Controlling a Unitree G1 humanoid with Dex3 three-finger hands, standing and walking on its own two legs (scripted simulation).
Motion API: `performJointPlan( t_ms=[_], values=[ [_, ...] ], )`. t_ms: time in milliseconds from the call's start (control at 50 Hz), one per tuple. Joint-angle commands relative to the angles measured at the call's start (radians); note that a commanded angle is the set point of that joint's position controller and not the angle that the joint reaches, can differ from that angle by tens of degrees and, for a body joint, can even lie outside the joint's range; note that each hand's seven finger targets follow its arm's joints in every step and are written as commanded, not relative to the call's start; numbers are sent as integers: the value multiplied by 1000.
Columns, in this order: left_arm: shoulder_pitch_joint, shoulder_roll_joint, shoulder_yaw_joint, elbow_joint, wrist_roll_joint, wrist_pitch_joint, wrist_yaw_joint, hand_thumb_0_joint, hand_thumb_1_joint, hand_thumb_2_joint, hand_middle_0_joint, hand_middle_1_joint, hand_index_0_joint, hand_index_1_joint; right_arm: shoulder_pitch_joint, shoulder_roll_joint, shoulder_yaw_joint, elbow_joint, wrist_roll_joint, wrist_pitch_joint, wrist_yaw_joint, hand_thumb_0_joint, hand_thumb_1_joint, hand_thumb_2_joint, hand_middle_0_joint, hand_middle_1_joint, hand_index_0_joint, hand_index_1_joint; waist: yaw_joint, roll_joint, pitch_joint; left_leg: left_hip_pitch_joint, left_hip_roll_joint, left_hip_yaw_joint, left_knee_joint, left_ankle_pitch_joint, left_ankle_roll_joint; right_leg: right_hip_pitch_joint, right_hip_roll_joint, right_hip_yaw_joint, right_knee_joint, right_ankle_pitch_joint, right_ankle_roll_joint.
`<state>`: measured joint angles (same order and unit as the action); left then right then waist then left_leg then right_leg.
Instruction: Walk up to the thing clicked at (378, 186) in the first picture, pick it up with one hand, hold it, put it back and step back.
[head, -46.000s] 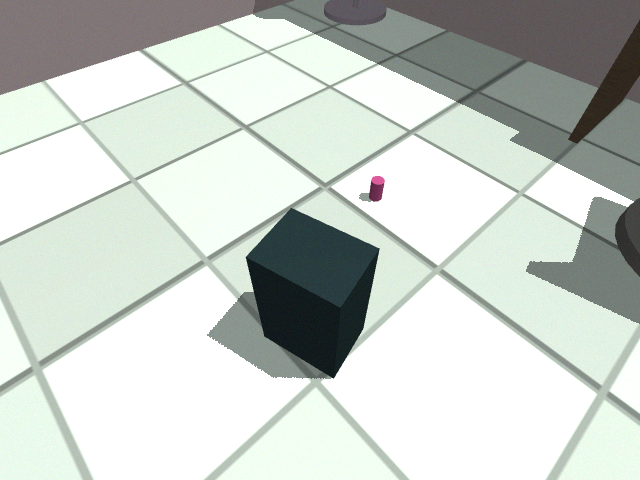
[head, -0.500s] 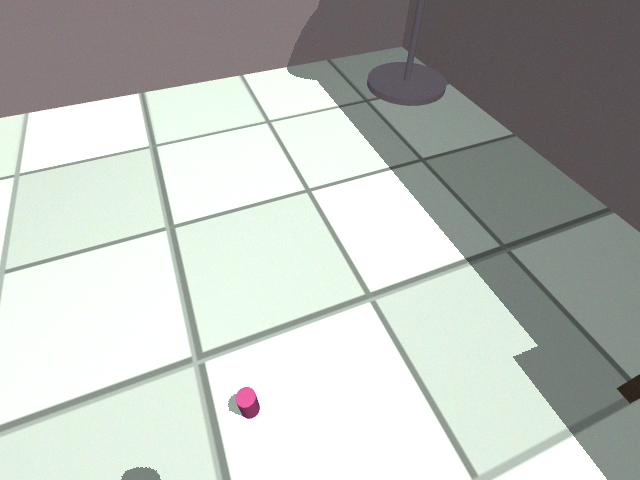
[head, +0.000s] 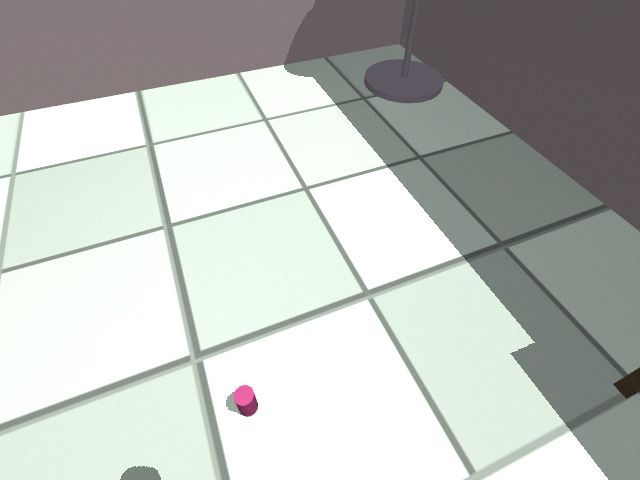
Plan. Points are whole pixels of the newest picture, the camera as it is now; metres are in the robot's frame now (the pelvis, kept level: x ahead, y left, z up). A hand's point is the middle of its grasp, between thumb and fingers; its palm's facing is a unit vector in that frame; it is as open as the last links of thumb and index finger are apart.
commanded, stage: stand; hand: left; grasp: from above
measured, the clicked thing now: (246, 401) +0.44 +0.23 -0.73
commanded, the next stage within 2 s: step back in 0.08 s
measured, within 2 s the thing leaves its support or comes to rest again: neither
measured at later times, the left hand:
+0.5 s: hand out of the picture +0.04 +0.27 -0.17, palm faces -0.06 -0.91 -0.40, open 7.4 cm
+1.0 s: hand out of the picture -0.05 +0.30 -0.18, palm faces -0.10 -0.91 -0.40, open 7.4 cm
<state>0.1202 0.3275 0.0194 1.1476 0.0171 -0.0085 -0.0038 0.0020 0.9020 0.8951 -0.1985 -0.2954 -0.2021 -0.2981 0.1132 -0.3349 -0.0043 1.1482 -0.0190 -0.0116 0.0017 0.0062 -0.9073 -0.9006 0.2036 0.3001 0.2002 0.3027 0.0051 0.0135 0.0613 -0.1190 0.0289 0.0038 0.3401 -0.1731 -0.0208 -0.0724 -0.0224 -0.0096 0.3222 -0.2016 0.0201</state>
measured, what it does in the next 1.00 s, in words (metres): walks backwards: left foot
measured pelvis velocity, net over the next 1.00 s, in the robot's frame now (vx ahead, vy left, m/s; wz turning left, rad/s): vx -0.17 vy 0.04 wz -0.08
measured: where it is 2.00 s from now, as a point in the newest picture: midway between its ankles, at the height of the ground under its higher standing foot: outside the picture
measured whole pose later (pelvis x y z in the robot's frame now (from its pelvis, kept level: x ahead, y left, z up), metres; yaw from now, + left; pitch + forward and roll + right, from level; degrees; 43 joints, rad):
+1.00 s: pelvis -0.17 +0.04 -0.03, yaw -5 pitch -2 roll +0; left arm 0.14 0.38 0.07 0.86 0.03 0.04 0.01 0.00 0.90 0.90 -0.20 -0.30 -0.20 -0.30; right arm 0.13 -0.36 -0.05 0.85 -0.02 0.03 -0.02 0.01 -0.90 -0.90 0.21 0.30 0.20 0.30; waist 0.00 -0.01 0.21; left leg -0.31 0.00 0.07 0.68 -0.32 0.05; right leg -0.29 0.05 0.07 0.73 -0.42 -0.01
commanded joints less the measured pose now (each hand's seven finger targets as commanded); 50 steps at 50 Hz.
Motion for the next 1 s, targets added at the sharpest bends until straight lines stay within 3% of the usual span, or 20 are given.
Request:
performJointPlan(
  t_ms=[0, 60, 120, 260, 300, 340, 380, 420, 520, 560, 580, 600, 620, 640, 660, 700, 740, 880, 920, 980],
  values=[
    [-44, 216, 40, -60, -5, -18, 18, 0, 900, 900, -200, -300, -200, -300, -31, -202, -36, -63, 4, -19, -16, 0, -900, -900, 200, 300, 200, 300, -7, -15, -73, 20, 102, -81, -53, 141, 41, -19, -113, 79, -56, 147, -35],
    [-36, 286, 74, -87, -21, -9, 24, 0, 900, 900, -200, -300, -200, -300, -69, -267, -61, -82, 13, 1, -10, 0, -900, -900, 200, 300, 200, 300, -5, -24, 24, -38, 92, -96, 36, 281, 62, -106, -92, 81, 34, 298, -39],
    [-27, 265, 76, -124, -25, -1, 31, 0, 900, 900, -200, -300, -200, -300, -30, -249, -66, -108, 24, 15, -9, 0, -900, -900, 200, 300, 200, 300, -19, -19, -47, -49, 95, -82, 84, 351, 86, -75, -78, 65, 115, 328, -59],
    [14, 247, 74, -191, -10, 21, 26, 0, 900, 900, -200, -300, -200, -300, -66, -273, -98, -192, 20, 42, 0, 0, -900, -900, 200, 300, 200, 300, -6, 57, -149, -97, 125, -122, 146, 182, 161, -127, -51, 75, 260, 142, -90],
    [8, 281, 85, -209, -4, 21, 24, 0, 900, 900, -200, -300, -200, -300, -68, -255, -99, -210, 21, 51, 1, 0, -900, -900, 200, 300, 200, 300, -1, -7, -144, -153, 50, -82, 260, 39, 134, -146, -118, 157, 210, 159, -144],
    [-24, 354, 106, -238, 7, 19, 26, 0, 900, 900, -200, -300, -200, -300, -58, -215, -94, -224, 17, 62, 6, 0, -900, -900, 200, 300, 200, 300, 12, -197, -93, -183, -117, 5, 553, -271, 58, -238, -303, 353, 6, 200, -264],
    [-59, 380, 118, -282, 30, 9, 31, 0, 900, 900, -200, -300, -200, -300, 1, -222, -99, -232, 11, 73, 6, 0, -900, -900, 200, 300, 200, 300, 5, -216, -74, -224, -101, -100, 756, -416, 59, -298, -374, 412, 6, 218, -330],
    [-159, 340, 112, -324, 28, 11, 38, 0, 900, 900, -200, -300, -200, -300, 77, -239, -107, -218, 30, 69, 10, 0, -900, -900, 200, 300, 200, 300, -47, -204, -87, -197, -87, -115, 795, -364, 58, -309, -299, 274, 59, 233, -283],
    [-72, 299, 106, -350, 23, 29, 43, 0, 900, 900, -200, -300, -200, -300, 99, -230, -92, -241, 15, 44, -5, 0, -900, -900, 200, 300, 200, 300, 1, -196, -147, -251, -42, -54, 331, -289, 41, -27, -226, 224, 219, 343, -200],
    [-78, 294, 98, -364, -4, 49, 37, 0, 900, 900, -200, -300, -200, -300, 136, -224, -101, -234, -11, 29, -14, 0, -900, -900, 200, 300, 200, 300, -39, -141, -127, -128, -32, -31, 29, 16, 38, -89, -170, 167, 340, 331, -138],
    [-49, 245, 86, -368, -16, 58, 34, 0, 900, 900, -200, -300, -200, -300, 107, -276, -115, -240, -27, 23, -18, 0, -900, -900, 200, 300, 200, 300, -7, 31, -113, -44, 78, -212, 16, 231, 49, -223, -50, 113, 464, 141, -89],
    [-34, 202, 79, -377, -18, 57, 39, 0, 900, 900, -200, -300, -200, -300, 84, -354, -132, -260, -41, 22, -19, 0, -900, -900, 200, 300, 200, 300, 8, 221, -90, 87, 217, -403, 48, 532, 89, -479, 106, 84, 583, -343, -54],
    [-57, 224, 87, -376, -7, 59, 50, 0, 900, 900, -200, -300, -200, -300, 91, -391, -139, -272, -31, 23, -18, 0, -900, -900, 200, 300, 200, 300, -28, 164, -98, 42, 282, -389, 99, 651, 195, -468, 131, 165, 683, -435, -43],
    [-88, 231, 91, -378, -1, 54, 59, 0, 900, 900, -200, -300, -200, -300, 100, -403, -142, -286, -26, 22, -20, 0, -900, -900, 200, 300, 200, 300, -68, 221, -101, -33, 338, -475, 59, 587, 247, -445, 134, 205, 763, -468, -32],
    [-130, 252, 98, -375, 5, 54, 57, 0, 900, 900, -200, -300, -200, -300, 72, -362, -138, -287, -20, 21, -25, 0, -900, -900, 200, 300, 200, 300, -68, 165, -80, -45, 300, -408, 57, 540, 243, -431, 127, 240, 820, -414, -44],
    [-43, 239, 94, -354, -15, 54, 47, 0, 900, 900, -200, -300, -200, -300, -17, -285, -113, -310, -26, 20, -38, 0, -900, -900, 200, 300, 200, 300, 10, 131, -56, 19, 153, -207, 122, 593, 132, -507, 143, 236, 852, -272, -50],
    [7, 232, 98, -353, -9, 54, 43, 0, 900, 900, -200, -300, -200, -300, 8, -262, -110, -316, -12, 18, -44, 0, -900, -900, 200, 300, 200, 300, 18, 127, -76, 82, 150, -202, 139, 597, 114, -496, 141, 202, 857, -240, -40],
    [-14, 223, 98, -390, 5, 34, 37, 0, 900, 900, -200, -300, -200, -300, 95, -282, -125, -339, -4, 20, -47, 0, -900, -900, 200, 300, 200, 300, -51, 101, -113, 179, 240, -249, 187, 542, 260, -415, 74, 125, 550, -299, -9],
    [18, 218, 102, -379, 8, 28, 31, 0, 900, 900, -200, -300, -200, -300, 60, -285, -123, -356, -1, 24, -40, 0, -900, -900, 200, 300, 200, 300, -34, 111, -127, 111, 222, -224, 213, 468, 240, -330, 50, 80, 417, -260, -24],
    [100, 212, 110, -340, 16, 16, 27, 0, 900, 900, -200, -300, -200, -300, -2, -281, -114, -369, 15, 37, -32, 0, -900, -900, 200, 300, 200, 300, 14, 78, -133, -50, 165, -171, 290, 280, 169, -116, 54, 64, 110, 27, -60]
  ],
)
